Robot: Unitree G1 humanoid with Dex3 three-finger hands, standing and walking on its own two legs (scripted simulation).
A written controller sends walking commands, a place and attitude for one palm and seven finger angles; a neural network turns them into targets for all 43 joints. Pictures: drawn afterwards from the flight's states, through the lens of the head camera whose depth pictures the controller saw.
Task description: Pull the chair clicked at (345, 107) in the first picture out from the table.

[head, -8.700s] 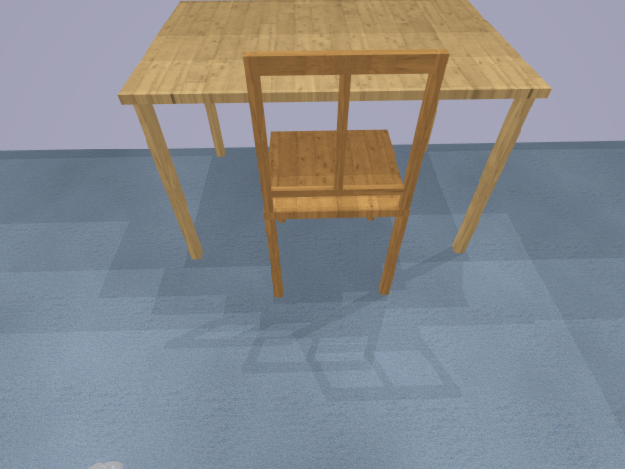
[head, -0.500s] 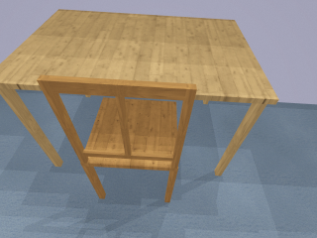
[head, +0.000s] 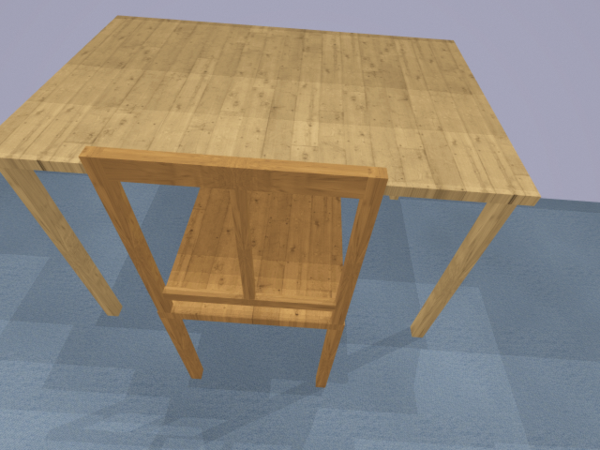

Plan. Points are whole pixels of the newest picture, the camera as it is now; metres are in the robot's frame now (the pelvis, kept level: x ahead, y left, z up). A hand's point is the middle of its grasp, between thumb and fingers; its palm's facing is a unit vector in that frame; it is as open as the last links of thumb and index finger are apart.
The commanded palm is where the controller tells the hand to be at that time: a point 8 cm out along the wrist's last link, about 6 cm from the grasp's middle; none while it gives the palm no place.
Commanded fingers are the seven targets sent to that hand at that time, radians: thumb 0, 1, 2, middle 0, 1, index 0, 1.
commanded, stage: look again from close up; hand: left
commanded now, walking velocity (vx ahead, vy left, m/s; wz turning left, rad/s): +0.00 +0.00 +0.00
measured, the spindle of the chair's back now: (244, 250) +0.46 +0.13 -0.07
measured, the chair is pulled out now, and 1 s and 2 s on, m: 0.00 0.00 0.00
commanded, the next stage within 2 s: raise the hand toward the chair's back in 0.26 s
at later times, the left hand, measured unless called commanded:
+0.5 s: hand out of the picture +0.12 +0.20 -0.09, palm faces +0.24 -0.95 -0.20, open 7.4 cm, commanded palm +0.10 +0.23 -0.07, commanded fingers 0.00 0.71 0.82 -0.18 -0.27 -0.18 -0.27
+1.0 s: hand out of the picture +0.13 +0.16 -0.06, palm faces +0.01 -1.00 -0.06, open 11.2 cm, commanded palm +0.12 +0.22 -0.06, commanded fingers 0.00 0.13 0.57 -0.12 -0.18 -0.12 -0.18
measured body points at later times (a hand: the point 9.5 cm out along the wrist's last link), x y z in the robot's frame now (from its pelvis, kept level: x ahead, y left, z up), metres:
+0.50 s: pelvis -0.01 -0.01 -0.01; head +0.00 +0.00 +0.44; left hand +0.11 +0.25 -0.07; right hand +0.04 -0.24 -0.14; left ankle -0.02 +0.08 -0.74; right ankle -0.03 -0.14 -0.74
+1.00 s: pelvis -0.06 -0.05 -0.11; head +0.01 -0.03 +0.33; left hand +0.13 +0.22 -0.06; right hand +0.18 -0.26 -0.17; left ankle -0.02 +0.08 -0.74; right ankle -0.03 -0.14 -0.74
